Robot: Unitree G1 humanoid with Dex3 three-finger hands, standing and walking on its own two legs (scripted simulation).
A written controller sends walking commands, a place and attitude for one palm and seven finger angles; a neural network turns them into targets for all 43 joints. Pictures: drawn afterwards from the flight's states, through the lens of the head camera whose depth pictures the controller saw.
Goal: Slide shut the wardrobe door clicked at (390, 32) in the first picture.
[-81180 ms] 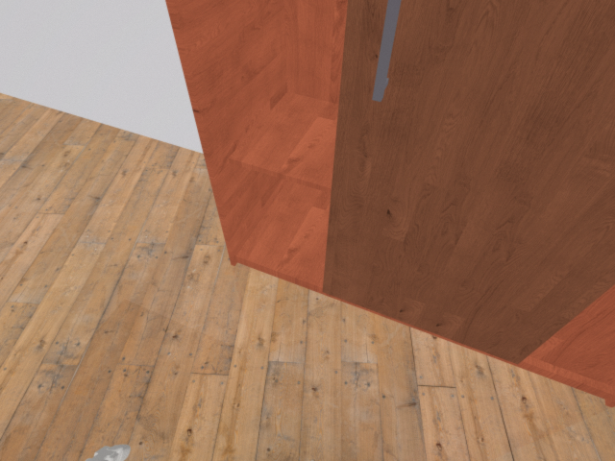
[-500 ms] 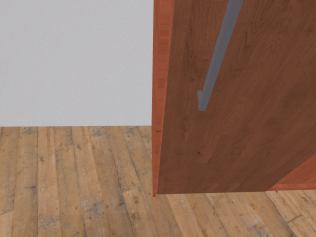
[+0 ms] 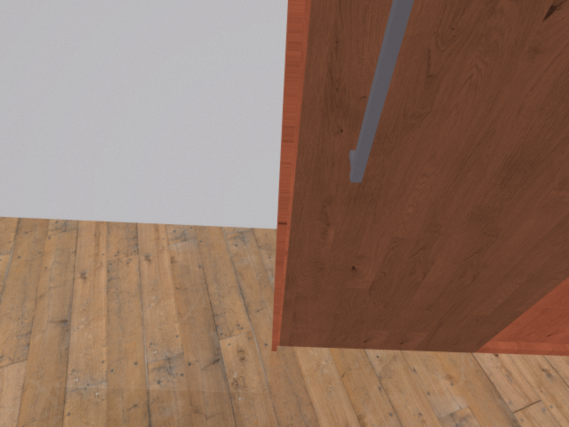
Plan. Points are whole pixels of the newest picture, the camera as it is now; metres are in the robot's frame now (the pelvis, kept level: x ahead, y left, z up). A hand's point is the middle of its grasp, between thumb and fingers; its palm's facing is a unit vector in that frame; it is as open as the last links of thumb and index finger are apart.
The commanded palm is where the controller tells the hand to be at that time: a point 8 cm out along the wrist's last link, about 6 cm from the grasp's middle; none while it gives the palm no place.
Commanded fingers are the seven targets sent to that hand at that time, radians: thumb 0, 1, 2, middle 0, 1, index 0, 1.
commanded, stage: look again from close up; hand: right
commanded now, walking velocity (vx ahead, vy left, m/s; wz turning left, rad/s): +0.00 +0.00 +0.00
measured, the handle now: (377, 77) +0.48 -0.07 +0.27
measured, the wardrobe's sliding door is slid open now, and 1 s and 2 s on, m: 0.00 0.00 0.00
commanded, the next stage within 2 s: raise the hand with hooked fingers in 1.10 s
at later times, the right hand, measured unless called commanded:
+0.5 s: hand out of the picture -0.03 -0.17 -0.16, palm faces +0.02 +0.98 -0.22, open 7.4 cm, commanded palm none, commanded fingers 0.00 -0.90 -0.90 0.20 0.30 0.20 0.30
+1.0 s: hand out of the picture +0.01 -0.17 -0.16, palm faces +0.03 +0.97 -0.24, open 7.4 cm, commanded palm none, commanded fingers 0.00 -0.90 -0.90 0.20 0.30 0.20 0.30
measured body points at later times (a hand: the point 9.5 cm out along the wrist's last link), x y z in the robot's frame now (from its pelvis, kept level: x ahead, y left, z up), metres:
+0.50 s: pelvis -0.01 +0.01 +0.01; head +0.00 +0.02 +0.46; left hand +0.01 +0.26 -0.15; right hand -0.03 -0.22 -0.15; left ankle -0.06 +0.14 -0.73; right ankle +0.01 -0.12 -0.73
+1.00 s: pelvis -0.01 +0.02 +0.01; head +0.00 +0.03 +0.46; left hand +0.03 +0.27 -0.14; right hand +0.00 -0.22 -0.14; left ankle -0.06 +0.14 -0.73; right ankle +0.01 -0.12 -0.73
